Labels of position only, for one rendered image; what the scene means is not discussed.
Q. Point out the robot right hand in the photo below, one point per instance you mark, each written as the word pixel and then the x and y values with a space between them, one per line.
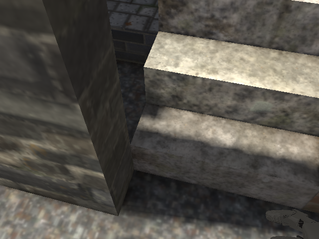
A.
pixel 296 220

